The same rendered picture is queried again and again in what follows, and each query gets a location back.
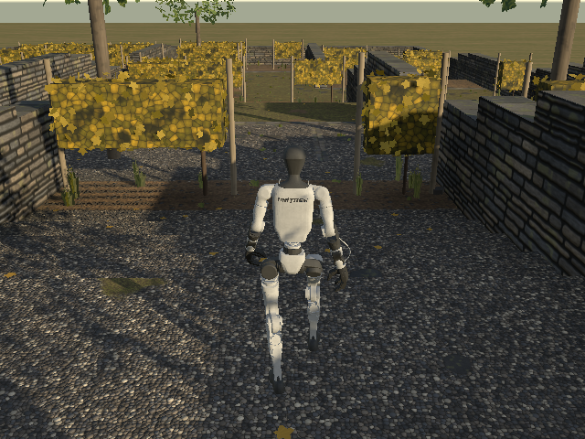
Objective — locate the left robot hand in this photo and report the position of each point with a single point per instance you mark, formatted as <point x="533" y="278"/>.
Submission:
<point x="257" y="252"/>

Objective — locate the robot right upper arm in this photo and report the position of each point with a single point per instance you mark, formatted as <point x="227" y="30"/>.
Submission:
<point x="326" y="210"/>

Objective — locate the robot left foot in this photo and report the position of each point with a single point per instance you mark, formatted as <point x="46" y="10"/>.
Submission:
<point x="278" y="386"/>

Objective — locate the robot left forearm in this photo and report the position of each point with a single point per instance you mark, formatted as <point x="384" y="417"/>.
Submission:
<point x="252" y="239"/>

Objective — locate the robot head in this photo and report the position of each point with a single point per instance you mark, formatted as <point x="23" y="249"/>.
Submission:
<point x="294" y="159"/>

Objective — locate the right robot hand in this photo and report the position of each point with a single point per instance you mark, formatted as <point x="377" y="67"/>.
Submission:
<point x="342" y="278"/>

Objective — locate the robot right forearm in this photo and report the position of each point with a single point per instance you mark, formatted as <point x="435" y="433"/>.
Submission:
<point x="336" y="250"/>

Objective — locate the robot left upper arm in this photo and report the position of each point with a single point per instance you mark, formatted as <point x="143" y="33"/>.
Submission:
<point x="260" y="207"/>

